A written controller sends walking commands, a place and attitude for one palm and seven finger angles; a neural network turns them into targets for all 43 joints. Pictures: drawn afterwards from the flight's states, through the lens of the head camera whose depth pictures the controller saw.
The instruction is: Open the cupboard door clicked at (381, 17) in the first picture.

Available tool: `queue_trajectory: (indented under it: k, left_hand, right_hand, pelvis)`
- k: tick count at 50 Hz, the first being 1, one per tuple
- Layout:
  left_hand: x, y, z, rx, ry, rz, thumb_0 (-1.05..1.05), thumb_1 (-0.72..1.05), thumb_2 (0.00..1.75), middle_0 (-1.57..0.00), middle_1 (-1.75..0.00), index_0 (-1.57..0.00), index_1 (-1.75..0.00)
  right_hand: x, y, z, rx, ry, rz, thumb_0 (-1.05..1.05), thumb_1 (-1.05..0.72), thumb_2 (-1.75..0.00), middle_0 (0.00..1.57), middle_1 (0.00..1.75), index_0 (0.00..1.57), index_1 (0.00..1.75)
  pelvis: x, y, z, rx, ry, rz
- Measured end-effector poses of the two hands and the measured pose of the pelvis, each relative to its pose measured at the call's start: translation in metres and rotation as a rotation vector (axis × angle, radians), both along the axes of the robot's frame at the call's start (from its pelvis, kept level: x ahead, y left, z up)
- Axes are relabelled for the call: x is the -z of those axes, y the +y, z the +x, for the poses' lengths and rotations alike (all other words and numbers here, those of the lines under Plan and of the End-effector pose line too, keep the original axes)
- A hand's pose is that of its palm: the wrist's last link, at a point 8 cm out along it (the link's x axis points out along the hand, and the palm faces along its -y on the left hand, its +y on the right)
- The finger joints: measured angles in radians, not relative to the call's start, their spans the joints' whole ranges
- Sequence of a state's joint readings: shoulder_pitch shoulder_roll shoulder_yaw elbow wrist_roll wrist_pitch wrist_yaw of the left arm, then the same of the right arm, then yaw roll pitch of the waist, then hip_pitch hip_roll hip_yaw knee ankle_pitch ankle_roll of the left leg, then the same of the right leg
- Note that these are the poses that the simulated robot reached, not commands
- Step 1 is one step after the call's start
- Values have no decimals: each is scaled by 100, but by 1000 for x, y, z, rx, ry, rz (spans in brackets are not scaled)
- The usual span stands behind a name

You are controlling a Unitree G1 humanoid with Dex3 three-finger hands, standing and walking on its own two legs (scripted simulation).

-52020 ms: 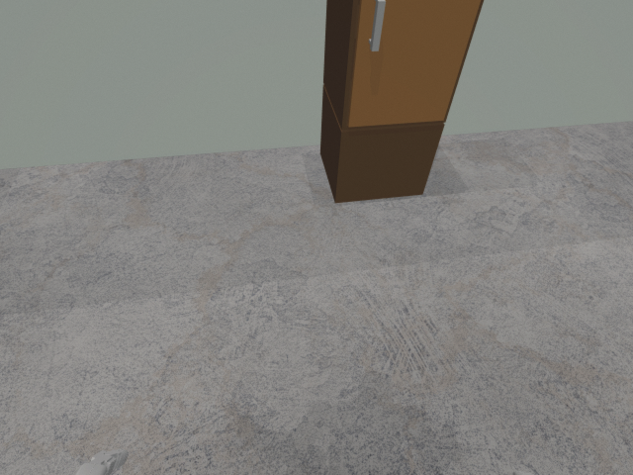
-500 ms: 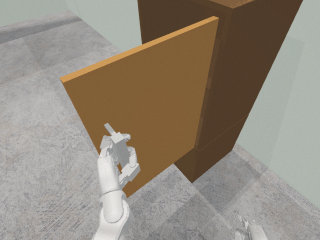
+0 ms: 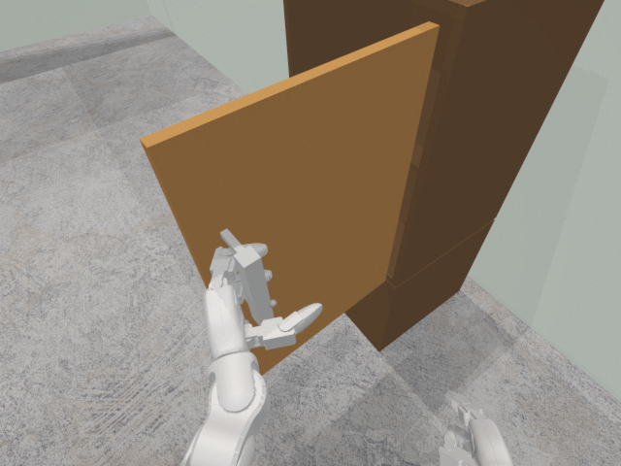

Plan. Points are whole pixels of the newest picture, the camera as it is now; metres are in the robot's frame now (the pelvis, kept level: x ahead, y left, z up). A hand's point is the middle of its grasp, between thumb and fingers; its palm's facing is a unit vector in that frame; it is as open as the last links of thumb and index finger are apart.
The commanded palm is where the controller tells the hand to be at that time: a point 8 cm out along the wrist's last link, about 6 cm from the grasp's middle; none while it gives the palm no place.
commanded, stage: open thumb and fingers to let go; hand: left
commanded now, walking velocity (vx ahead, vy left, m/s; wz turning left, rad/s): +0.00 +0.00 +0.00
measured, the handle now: (246, 279) +0.33 +0.11 +0.07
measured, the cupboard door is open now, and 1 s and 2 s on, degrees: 93 96 96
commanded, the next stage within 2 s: slide the hand sideways off the handle in 0.38 s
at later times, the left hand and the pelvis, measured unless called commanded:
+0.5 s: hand (276, 307) +0.29 +0.06 +0.07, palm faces +0.27 -0.96 -0.01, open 14.9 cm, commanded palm +0.25 +0.11 +0.07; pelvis -0.01 +0.01 +0.00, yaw -1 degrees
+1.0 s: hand (262, 347) +0.24 +0.07 +0.07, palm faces -0.14 -0.99 -0.03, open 16.3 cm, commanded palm +0.22 +0.13 +0.07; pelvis -0.01 +0.02 +0.00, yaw -1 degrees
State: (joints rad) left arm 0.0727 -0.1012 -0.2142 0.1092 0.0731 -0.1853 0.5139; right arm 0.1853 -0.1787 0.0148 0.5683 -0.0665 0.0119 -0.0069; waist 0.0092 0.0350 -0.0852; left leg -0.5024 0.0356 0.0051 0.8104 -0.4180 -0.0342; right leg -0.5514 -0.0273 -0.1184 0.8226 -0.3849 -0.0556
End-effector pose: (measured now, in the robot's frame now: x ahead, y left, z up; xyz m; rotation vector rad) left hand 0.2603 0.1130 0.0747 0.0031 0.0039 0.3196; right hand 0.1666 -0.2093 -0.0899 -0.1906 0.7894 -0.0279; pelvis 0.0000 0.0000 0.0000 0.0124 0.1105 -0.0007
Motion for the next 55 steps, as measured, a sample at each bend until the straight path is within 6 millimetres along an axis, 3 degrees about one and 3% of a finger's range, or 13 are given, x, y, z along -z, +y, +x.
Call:
queue_trajectory:
  k: [6, 13, 18, 26, 32, 36, 41, 55]
  left_hand:
    - [0, -1, 1, 15, 0, 0, 0, -34, 37, -31, -117, -31, -117]
    - [0, -2, 1, 25, 2, 0, -1, -46, 32, -27, -94, -27, -93]
    - [0, -4, -1, 42, 2, 8, -1, -49, 31, -27, -74, -27, -74]
    - [0, -3, -4, 55, 0, 22, -1, -50, 30, -37, -57, -34, -60]
    - [1, 10, -9, 420, -35, 146, -1, -50, 30, -28, -44, -22, -45]
    - [0, 10, -10, 552, -4, 70, -1, -50, 30, -22, -37, -17, -38]
    - [1, 7, -12, 495, 9, -46, -1, -50, 30, -18, -33, -16, -33]
    - [7, 27, -35, 463, 19, 26, -1, -50, 30, -17, -31, -16, -30]
  right_hand:
    - [2, 0, -11, 16, 18, -4, 1, -91, -90, 20, 30, 20, 30]
    - [1, 1, -17, 28, 26, -11, 2, -91, -90, 20, 30, 20, 30]
    - [-1, 3, -17, 29, 15, -8, 2, -91, -90, 20, 30, 20, 30]
    - [-1, 9, -12, 8, 0, 0, 2, -91, -90, 20, 30, 20, 30]
    - [1, 10, -16, -10, -16, -4, 1, -91, -90, 20, 30, 20, 30]
    - [-1, 11, -20, 16, -50, 10, 2, -91, -90, 20, 30, 20, 30]
    - [-10, 13, -23, 29, -87, 21, 2, -91, -90, 20, 30, 20, 30]
    - [-14, 11, -11, 12, -117, 16, 2, -91, -90, 20, 30, 20, 30]
  pelvis:
    - [1, 4, -3, 6, -2, -1]
    - [0, 8, -5, 11, -5, -4]
    - [0, 10, -6, 13, -8, -6]
    - [1, 12, -9, 8, -14, -7]
    - [4, 13, -15, -4, -17, -5]
    - [2, 18, -17, -3, -31, -10]
    - [-1, 20, -16, 14, -31, -1]
    - [4, 18, -7, 22, -14, -4]
